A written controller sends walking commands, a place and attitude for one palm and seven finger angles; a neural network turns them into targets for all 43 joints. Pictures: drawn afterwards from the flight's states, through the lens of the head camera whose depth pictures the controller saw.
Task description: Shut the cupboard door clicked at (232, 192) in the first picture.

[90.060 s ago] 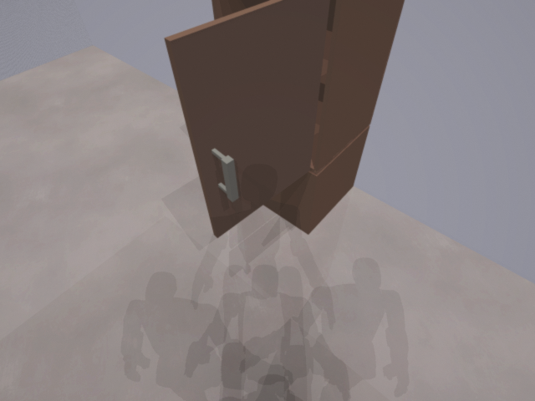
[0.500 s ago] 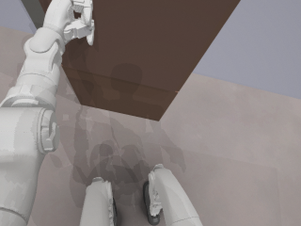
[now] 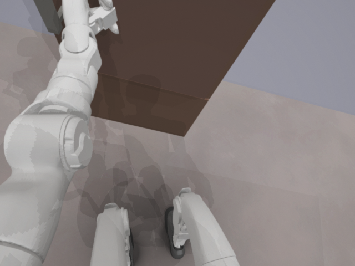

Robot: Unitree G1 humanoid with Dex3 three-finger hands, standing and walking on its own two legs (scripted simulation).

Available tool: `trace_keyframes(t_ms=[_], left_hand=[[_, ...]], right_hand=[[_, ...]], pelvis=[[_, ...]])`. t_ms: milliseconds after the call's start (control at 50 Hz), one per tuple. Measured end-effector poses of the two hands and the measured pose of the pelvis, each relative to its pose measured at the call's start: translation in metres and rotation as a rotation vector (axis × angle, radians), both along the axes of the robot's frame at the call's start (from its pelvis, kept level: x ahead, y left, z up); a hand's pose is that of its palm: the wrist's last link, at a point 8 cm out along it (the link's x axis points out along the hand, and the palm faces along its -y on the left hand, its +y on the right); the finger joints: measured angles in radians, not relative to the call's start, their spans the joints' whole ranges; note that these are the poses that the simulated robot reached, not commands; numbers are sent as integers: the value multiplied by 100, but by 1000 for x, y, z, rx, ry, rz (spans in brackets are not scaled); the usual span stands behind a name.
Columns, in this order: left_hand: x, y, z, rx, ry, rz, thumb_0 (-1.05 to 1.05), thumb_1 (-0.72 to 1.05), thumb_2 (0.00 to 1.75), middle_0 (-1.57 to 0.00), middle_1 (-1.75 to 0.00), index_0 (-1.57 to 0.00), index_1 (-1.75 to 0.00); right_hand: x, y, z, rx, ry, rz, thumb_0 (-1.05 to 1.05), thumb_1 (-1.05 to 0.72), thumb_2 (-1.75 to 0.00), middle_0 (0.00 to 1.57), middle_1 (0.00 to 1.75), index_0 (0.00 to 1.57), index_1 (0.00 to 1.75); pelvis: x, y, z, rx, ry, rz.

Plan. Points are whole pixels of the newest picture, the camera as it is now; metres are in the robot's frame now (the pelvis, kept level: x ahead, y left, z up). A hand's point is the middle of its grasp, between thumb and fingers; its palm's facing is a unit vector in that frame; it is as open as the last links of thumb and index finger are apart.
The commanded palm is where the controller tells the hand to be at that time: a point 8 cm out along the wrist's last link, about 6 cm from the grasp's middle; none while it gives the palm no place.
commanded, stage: pull the fist back off the door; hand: left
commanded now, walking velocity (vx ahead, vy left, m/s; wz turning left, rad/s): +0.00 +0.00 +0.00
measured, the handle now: out of the picture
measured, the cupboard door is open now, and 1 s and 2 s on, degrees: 0 0 0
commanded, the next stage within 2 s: draw the hand back to the body in 0.70 s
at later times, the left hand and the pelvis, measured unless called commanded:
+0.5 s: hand (131, 24) +0.58 +0.02 +0.09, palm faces +0.00 -1.00 +0.01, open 3.1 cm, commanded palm +0.54 +0.07 +0.09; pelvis +0.02 -0.01 +0.03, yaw +0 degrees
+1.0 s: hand (115, 35) +0.52 +0.05 +0.13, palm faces +0.04 -1.00 -0.06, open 3.1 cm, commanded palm +0.46 +0.11 +0.14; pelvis +0.07 -0.02 +0.07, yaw +1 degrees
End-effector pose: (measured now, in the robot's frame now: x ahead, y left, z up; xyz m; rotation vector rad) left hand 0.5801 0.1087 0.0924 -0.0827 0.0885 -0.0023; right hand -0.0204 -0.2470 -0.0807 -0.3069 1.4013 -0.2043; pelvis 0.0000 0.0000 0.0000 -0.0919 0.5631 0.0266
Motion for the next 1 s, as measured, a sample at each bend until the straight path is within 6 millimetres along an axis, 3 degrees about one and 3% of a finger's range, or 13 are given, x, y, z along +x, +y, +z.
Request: trace_keyframes(t_ms=[60, 160, 260, 360, 500, 640, 800, 900, 1000], left_hand=[[-5, -7, 1, 54, -33, 104, -5, 80, 106, -130, -150, -133, -150], [-6, -16, 6, 187, -107, 94, 1, 90, 107, -130, -150, -131, -150], [-5, -13, 8, 188, -77, 45, 1, 92, 103, -130, -150, -132, -150], [-9, -20, 8, 123, -43, 3, 1, 93, 97, -130, -150, -131, -150], [-21, -35, -5, 73, -40, 5, 1, 91, 92, -130, -150, -131, -150], [-37, -24, -9, 122, -99, 45, 1, 90, 90, -130, -150, -130, -150], [-58, -24, 0, 125, -80, 21, 1, 90, 90, -130, -150, -130, -150], [-62, -28, 14, 89, -131, 21, 2, 90, 90, -130, -150, -130, -150], [-88, -3, 36, 145, -155, 40, 1, 89, 90, -130, -150, -130, -150]], right_hand=[[-3, 4, -3, 33, -8, 0, 0, -91, -90, 20, 30, 20, 30], [-18, 6, -8, 71, 11, -50, 0, -91, -90, 20, 30, 20, 30], [-32, 5, -5, 90, 67, -84, 0, -91, -90, 20, 30, 20, 30], [-28, -2, 6, 91, 86, -88, 0, -91, -90, 20, 30, 20, 30], [8, -15, 16, 84, 35, -72, 1, -91, -90, 20, 30, 20, 30], [61, -20, 15, 113, -34, -54, 0, -91, -90, 20, 30, 20, 30], [122, -24, 19, 134, -109, 3, 0, -91, -90, 20, 30, 20, 30], [147, -30, 26, 115, -170, 18, 0, -91, -90, 20, 30, 20, 30], [161, -28, 40, 142, -230, -7, 1, -91, -90, 20, 30, 20, 30]], pelvis=[[-2, -1, -1, 6, 4, -1], [-3, -4, -2, 16, -7, -5], [-2, -6, 3, 25, -18, -6], [5, -8, 15, 34, -24, -11], [24, -11, 29, 48, -34, -26], [43, -15, 41, 68, -49, -37], [58, -21, 56, 77, -89, -15], [62, -24, 59, 81, -102, -15], [67, -25, 75, 94, -152, -37]])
